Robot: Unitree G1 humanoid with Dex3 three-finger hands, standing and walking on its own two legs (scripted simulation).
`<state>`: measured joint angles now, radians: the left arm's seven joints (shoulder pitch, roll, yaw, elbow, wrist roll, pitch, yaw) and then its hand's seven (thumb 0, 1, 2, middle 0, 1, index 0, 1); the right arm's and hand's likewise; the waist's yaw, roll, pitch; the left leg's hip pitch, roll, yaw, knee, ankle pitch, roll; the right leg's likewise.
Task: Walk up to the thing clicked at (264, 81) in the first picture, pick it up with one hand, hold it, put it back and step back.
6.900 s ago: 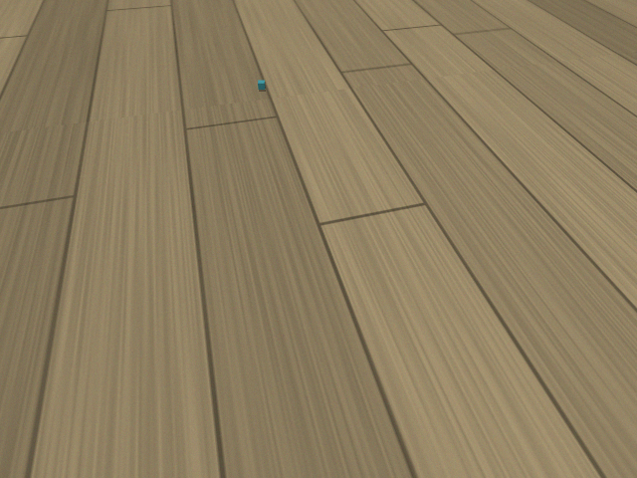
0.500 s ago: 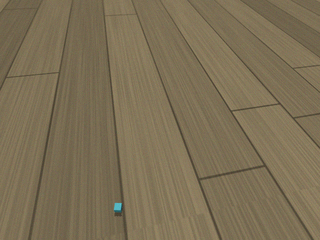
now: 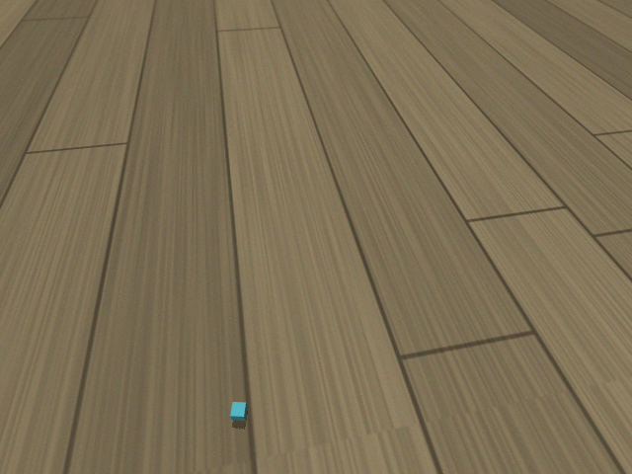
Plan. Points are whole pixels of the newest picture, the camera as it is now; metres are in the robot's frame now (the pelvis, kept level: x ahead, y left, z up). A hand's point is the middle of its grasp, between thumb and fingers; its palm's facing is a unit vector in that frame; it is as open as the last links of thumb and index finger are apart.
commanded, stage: walk up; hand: left
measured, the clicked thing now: (239, 411) +0.42 +0.23 -0.76
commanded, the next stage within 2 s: stand in 0.40 s
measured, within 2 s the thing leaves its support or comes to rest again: neither
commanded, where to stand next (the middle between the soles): +0.04 +0.00 m, yaw -1 degrees
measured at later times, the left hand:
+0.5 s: hand out of the picture +0.09 +0.25 -0.15, palm faces -0.02 -0.94 -0.34, open 7.3 cm
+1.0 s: hand out of the picture +0.07 +0.25 -0.16, palm faces -0.03 -0.94 -0.35, open 7.3 cm
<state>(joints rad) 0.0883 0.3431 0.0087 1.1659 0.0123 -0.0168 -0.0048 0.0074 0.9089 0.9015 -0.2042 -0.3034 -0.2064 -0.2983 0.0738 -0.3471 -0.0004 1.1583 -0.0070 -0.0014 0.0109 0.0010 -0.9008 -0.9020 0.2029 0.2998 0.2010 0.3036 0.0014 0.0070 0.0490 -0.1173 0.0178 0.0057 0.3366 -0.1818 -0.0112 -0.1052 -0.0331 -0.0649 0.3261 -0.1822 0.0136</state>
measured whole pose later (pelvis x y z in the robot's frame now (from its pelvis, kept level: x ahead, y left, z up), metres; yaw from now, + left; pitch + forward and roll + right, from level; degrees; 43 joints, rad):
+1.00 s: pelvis +0.00 -0.01 +0.00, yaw +0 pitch -1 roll +0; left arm 0.11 0.35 0.00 1.15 0.01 -0.01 0.00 0.01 0.91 0.90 -0.20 -0.30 -0.21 -0.30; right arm 0.10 -0.35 0.01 1.15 -0.01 0.00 0.01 0.00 -0.90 -0.90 0.20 0.30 0.20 0.30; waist 0.00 0.00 0.04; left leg -0.12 0.03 0.00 0.31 -0.17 -0.02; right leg -0.11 -0.02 -0.07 0.32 -0.18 0.00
